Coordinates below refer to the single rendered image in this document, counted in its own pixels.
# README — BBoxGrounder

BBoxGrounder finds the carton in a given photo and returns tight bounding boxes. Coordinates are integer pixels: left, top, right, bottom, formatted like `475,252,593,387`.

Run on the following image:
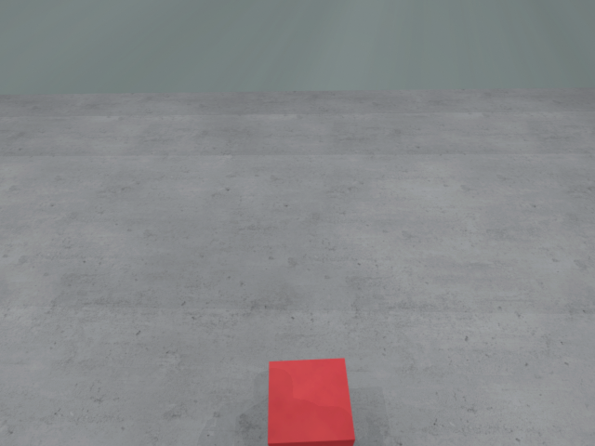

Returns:
268,358,355,446

